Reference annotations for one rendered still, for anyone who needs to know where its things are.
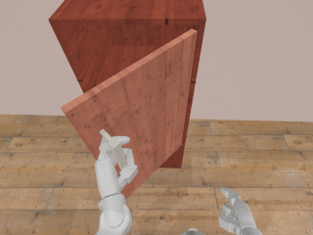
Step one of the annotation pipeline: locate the right robot shin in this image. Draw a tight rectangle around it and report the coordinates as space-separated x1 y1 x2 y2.
188 227 198 231

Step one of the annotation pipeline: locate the cupboard door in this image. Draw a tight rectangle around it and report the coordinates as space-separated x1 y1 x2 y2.
61 29 198 200

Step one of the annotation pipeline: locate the handle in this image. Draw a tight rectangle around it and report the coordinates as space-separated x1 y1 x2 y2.
100 129 128 169

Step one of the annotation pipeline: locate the robot right hand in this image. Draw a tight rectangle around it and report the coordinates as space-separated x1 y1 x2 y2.
218 186 257 235

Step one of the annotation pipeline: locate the left robot forearm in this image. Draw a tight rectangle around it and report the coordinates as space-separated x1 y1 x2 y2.
95 193 132 235

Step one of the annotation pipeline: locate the robot left hand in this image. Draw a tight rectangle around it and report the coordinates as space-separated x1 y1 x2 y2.
95 136 138 200

